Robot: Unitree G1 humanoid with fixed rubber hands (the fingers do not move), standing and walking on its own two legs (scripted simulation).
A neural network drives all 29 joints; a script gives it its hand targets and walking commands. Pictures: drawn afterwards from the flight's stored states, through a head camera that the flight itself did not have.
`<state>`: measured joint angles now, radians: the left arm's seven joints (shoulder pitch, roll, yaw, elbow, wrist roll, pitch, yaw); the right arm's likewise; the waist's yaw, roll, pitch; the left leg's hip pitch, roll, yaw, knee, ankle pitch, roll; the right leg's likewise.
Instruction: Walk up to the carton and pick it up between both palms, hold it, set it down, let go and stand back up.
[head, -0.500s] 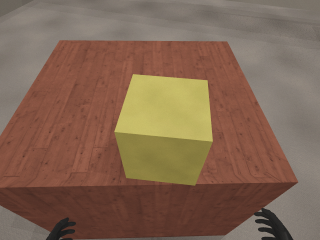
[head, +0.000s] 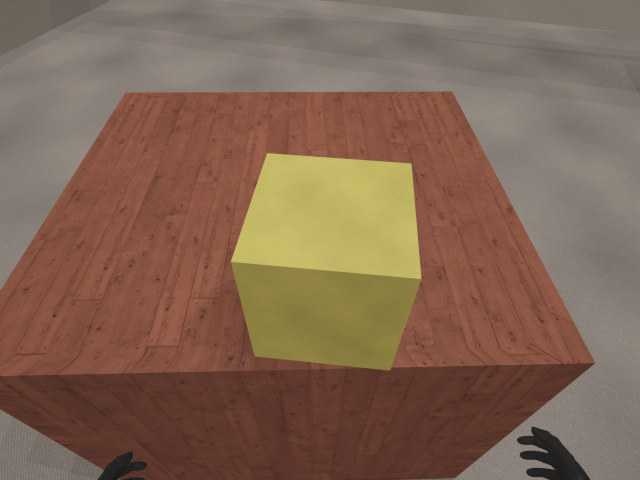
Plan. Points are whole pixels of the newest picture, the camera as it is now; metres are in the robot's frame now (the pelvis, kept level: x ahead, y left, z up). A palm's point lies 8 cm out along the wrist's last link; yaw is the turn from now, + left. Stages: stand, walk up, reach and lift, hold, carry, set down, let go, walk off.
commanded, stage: stand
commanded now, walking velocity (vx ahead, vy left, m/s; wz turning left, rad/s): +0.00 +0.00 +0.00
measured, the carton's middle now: (329, 263) +0.37 -0.02 +0.06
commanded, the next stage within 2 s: none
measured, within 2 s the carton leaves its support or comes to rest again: neither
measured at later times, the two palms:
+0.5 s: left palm out of the picture +0.09 +0.28 -0.10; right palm out of the picture +0.09 -0.31 -0.08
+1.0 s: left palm out of the picture +0.08 +0.28 -0.10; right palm out of the picture +0.07 -0.31 -0.09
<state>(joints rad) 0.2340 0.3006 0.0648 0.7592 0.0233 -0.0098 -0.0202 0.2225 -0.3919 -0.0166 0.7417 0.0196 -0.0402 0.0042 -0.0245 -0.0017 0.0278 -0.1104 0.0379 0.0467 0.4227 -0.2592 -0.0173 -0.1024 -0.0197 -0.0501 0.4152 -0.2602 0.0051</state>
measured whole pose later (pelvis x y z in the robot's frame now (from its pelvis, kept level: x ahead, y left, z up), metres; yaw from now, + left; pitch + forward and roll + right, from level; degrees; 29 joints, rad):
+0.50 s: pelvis -0.01 +0.00 +0.00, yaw +0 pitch -4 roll +0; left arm 0.23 0.30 0.06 0.84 0.02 -0.01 -0.02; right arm 0.22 -0.39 -0.02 0.80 0.02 -0.04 0.00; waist -0.02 0.00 0.03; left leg -0.11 0.04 0.05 0.42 -0.24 -0.02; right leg -0.10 -0.02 -0.05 0.41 -0.24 0.01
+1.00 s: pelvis -0.02 +0.00 +0.00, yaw +0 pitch -4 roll +0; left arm 0.21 0.30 0.06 0.90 0.01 -0.01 -0.02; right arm 0.22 -0.40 -0.02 0.84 0.02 -0.04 0.00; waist -0.02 0.01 0.03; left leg -0.11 0.04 0.05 0.41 -0.22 -0.02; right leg -0.10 -0.02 -0.05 0.39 -0.22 0.01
